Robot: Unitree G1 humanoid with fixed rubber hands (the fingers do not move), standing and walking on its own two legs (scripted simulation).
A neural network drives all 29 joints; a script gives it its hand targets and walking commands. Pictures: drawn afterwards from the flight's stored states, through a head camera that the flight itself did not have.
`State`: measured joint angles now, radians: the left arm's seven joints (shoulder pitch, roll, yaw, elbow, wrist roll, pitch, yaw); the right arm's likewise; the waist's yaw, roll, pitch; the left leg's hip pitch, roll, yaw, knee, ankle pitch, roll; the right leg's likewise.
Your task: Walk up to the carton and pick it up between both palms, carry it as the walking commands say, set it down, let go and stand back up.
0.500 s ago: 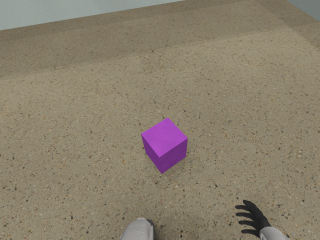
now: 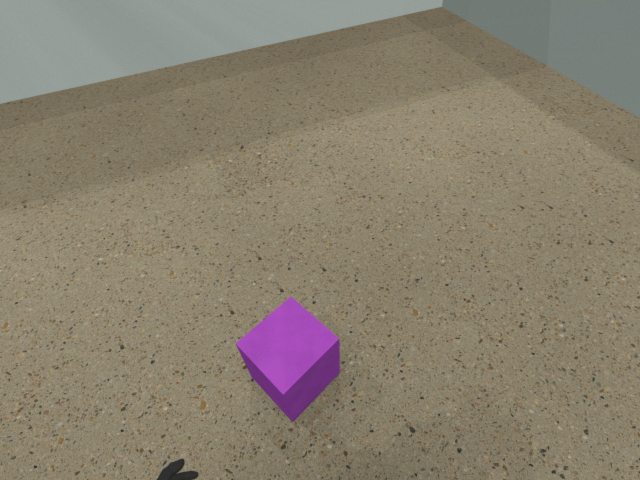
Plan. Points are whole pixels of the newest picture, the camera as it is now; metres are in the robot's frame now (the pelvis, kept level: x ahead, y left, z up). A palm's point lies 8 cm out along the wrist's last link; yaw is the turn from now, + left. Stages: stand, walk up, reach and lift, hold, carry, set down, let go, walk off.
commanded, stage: walk up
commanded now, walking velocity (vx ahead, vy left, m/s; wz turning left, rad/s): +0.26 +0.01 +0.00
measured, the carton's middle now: (291, 359) +0.54 +0.10 -0.65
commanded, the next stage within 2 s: none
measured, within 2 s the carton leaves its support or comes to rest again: neither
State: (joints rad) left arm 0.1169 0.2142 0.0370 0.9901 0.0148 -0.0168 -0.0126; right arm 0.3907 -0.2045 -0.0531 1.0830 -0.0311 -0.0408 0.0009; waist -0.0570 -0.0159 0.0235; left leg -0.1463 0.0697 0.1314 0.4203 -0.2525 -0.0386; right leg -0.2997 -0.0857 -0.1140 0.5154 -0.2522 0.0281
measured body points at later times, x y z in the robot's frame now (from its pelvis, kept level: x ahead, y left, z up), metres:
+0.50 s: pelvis +0.06 +0.04 +0.00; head +0.09 +0.05 +0.44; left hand +0.04 +0.29 -0.16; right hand +0.19 -0.21 -0.14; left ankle +0.10 +0.17 -0.74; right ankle +0.05 -0.11 -0.74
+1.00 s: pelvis +0.07 +0.05 +0.01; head +0.07 +0.04 +0.46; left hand +0.07 +0.28 -0.15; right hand +0.08 -0.18 -0.15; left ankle +0.10 +0.17 -0.74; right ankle +0.07 -0.07 -0.74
